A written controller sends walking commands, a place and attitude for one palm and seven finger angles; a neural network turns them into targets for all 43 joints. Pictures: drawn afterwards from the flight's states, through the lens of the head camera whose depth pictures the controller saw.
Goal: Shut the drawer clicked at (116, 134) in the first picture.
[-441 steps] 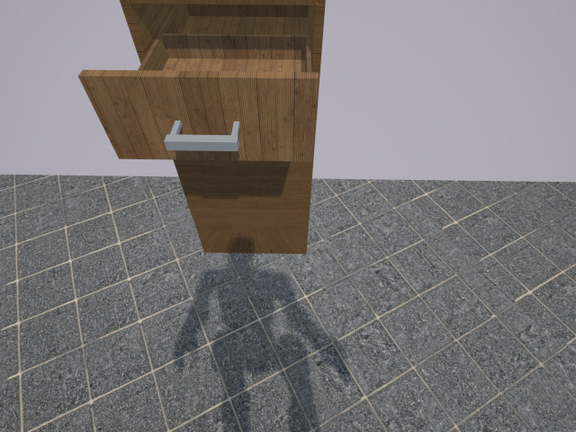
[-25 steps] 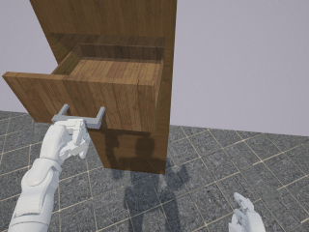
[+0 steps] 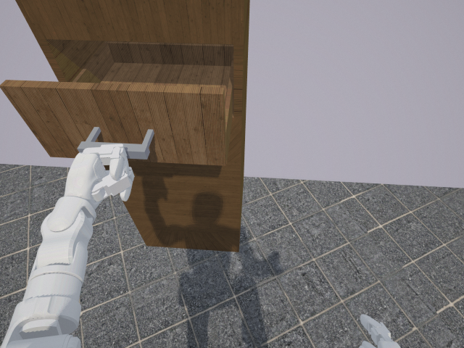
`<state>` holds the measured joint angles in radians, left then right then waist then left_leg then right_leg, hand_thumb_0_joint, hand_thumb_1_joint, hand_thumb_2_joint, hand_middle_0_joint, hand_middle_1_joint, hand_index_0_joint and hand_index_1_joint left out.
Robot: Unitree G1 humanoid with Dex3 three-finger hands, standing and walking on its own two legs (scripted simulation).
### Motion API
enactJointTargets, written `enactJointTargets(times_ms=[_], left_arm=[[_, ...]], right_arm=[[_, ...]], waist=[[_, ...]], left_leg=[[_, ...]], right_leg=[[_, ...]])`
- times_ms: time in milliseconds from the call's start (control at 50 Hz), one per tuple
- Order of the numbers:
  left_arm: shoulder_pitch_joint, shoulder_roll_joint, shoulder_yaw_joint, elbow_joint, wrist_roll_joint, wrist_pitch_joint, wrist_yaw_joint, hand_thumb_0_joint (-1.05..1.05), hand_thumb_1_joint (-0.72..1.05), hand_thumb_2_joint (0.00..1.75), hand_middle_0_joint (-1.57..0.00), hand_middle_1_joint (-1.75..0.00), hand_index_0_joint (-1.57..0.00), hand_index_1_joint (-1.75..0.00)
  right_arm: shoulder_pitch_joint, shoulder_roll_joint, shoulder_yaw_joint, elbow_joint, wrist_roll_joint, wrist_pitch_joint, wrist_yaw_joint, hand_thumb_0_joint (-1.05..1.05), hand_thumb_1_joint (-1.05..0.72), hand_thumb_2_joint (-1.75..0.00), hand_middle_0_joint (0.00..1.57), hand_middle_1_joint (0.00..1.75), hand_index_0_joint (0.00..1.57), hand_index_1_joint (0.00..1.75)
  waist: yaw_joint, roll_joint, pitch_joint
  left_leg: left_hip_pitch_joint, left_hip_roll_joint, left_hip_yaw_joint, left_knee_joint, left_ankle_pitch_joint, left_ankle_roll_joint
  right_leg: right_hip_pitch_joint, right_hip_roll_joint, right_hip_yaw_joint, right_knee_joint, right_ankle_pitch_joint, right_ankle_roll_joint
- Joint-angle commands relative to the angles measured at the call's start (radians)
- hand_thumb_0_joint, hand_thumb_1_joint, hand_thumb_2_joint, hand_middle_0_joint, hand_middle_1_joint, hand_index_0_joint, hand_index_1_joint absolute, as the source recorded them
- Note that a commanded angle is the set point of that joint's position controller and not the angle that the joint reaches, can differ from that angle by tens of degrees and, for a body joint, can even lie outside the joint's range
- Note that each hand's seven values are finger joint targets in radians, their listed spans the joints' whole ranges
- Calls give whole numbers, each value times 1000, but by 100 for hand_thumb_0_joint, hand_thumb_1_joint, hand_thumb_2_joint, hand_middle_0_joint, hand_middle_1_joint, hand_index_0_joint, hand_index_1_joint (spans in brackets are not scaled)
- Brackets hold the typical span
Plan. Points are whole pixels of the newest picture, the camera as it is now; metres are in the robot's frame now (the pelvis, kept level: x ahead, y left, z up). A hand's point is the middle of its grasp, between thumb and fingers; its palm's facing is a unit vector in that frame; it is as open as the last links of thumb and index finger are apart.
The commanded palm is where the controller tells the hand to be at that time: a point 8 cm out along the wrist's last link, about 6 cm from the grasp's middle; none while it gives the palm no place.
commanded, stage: push the drawer shut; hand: left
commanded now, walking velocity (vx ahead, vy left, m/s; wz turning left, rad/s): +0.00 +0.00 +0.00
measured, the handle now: (118, 142) +0.44 +0.24 +0.12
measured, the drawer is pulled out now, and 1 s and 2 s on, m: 0.17 0.07 0.00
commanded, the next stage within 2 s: pull the fist back off the drawer in 1.78 s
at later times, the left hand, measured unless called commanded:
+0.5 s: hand (136, 155) +0.41 +0.20 +0.11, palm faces -0.03 -1.00 -0.02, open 3.2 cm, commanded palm +0.41 +0.24 +0.12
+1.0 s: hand (143, 136) +0.46 +0.19 +0.12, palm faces -0.02 -1.00 -0.02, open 3.4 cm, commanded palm +0.46 +0.24 +0.12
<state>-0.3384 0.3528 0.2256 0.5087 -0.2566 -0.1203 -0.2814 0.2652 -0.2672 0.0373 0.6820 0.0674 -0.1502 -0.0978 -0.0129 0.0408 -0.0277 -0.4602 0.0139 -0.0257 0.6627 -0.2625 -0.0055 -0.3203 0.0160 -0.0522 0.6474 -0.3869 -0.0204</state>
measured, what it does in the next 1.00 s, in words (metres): stands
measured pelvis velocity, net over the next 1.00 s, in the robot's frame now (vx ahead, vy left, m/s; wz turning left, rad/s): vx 0.00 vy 0.01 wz -0.02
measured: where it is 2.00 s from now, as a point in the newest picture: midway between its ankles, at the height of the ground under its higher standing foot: outside the picture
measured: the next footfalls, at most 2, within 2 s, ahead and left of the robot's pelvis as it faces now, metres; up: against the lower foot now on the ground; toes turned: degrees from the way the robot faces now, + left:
none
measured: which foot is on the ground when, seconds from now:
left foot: down 0.00-1.00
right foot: down 0.00-1.00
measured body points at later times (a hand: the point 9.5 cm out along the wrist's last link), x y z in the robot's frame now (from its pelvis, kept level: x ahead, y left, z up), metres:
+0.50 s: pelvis +0.01 +0.01 +0.00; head +0.04 +0.00 +0.45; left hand +0.41 +0.25 +0.12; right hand +0.11 -0.26 -0.11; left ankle +0.05 +0.12 -0.72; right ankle -0.03 -0.10 -0.72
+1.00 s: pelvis +0.00 +0.01 -0.01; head +0.05 +0.01 +0.44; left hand +0.46 +0.25 +0.12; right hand +0.04 -0.26 -0.13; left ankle +0.05 +0.12 -0.72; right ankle -0.03 -0.10 -0.72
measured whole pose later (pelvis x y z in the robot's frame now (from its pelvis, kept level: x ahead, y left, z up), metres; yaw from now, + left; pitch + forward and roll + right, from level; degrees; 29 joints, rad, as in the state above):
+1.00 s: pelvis +0.00 +0.01 -0.01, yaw -1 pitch +9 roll -2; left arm -0.80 0.46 0.29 1.07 -0.18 -0.24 -0.27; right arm 0.35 -0.27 0.03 0.71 0.05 -0.05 -0.07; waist -0.09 0.03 -0.05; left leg -0.61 0.03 -0.02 0.74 -0.28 0.00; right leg -0.47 0.03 -0.04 0.71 -0.39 -0.02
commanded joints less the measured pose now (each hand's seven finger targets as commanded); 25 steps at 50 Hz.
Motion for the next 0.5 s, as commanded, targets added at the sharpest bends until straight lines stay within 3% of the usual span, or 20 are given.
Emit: enactJointTargets(times_ms=[0,40,60,100,160,180,220,260,300,320,380,420,480], left_arm=[[-485,189,58,-187,-14,-63,8,0,90,90,-140,-160,-140,-160],[-489,200,68,-156,-12,-62,7,0,90,90,-140,-160,-140,-160],[-504,207,69,-157,-8,-66,8,0,90,90,-140,-160,-140,-160],[-504,209,76,-142,-7,-69,7,0,90,90,-140,-160,-140,-160],[-524,200,65,-125,-2,-76,12,0,90,90,-140,-160,-140,-160],[-508,206,82,-115,-2,-77,14,0,90,90,-140,-160,-140,-160],[-538,229,100,-100,1,-79,15,0,90,90,-140,-160,-140,-160],[-584,215,74,-108,10,-86,17,0,90,90,-140,-160,-140,-160],[-556,208,76,-104,14,-88,22,0,90,90,-140,-160,-140,-160],[-578,189,61,-121,12,-92,23,0,90,90,-140,-160,-140,-160],[-582,215,82,-87,15,-93,29,0,90,90,-140,-160,-140,-160],[-631,199,59,-75,18,-95,27,0,90,90,-140,-160,-140,-160],[-689,231,85,-23,23,-99,33,0,90,90,-140,-160,-140,-160]], right_arm=[[-32,-133,-51,-132,1,-33,-4,0,-90,-90,20,30,20,30],[-22,-135,-51,-130,1,-23,-2,0,-90,-90,20,30,20,30],[-13,-138,-53,-129,-2,-19,-1,0,-90,-90,20,30,20,30],[-10,-137,-55,-135,0,-10,2,0,-90,-90,20,30,20,30],[3,-139,-56,-134,-3,0,7,0,-90,-90,20,30,20,30],[8,-139,-60,-137,-3,4,9,0,-90,-90,20,30,20,30],[14,-139,-60,-133,-3,14,9,0,-90,-90,20,30,20,30],[21,-140,-60,-130,-4,23,11,0,-90,-90,20,30,20,30],[23,-138,-63,-139,-5,28,15,0,-90,-90,20,30,20,30],[24,-137,-64,-140,-5,28,17,0,-90,-90,20,30,20,30],[35,-144,-66,-134,-6,39,18,0,-90,-90,20,30,20,30],[34,-141,-64,-133,-4,46,17,0,-90,-90,20,30,20,30],[45,-146,-64,-121,-6,56,13,0,-90,-90,20,30,20,30]], waist=[[-54,-8,-260],[-52,1,-255],[-57,-32,-268],[-50,5,-275],[-60,-29,-277],[-47,-18,-297],[-54,-13,-287],[-65,4,-291],[-53,29,-311],[-60,29,-334],[-64,-18,-314],[-75,3,-303],[-83,-11,-293]], left_leg=[[273,-15,-3,-64,95,44],[263,-16,1,-58,110,43],[263,-15,-2,-52,126,48],[268,-16,3,-52,136,45],[270,-12,-2,-48,150,48],[275,-12,1,-46,168,47],[265,-13,6,-44,176,45],[278,-11,1,-37,185,47],[295,-10,-1,-39,203,42],[315,-11,0,-35,216,43],[294,-7,-2,-32,223,47],[287,-8,0,-33,199,45],[273,-8,-1,-30,175,48]], right_leg=[[-107,2,36,-129,213,14],[-105,1,37,-126,237,13],[-96,3,36,-121,250,14],[-101,4,38,-117,265,13],[-102,8,32,-114,275,13],[-97,8,32,-108,295,12],[-93,7,34,-106,313,13],[-106,9,32,-102,313,10],[-107,11,29,-95,320,6],[-110,11,28,-94,330,8],[-109,15,28,-93,346,9],[-126,13,30,-95,323,10],[-140,14,32,-99,296,11]])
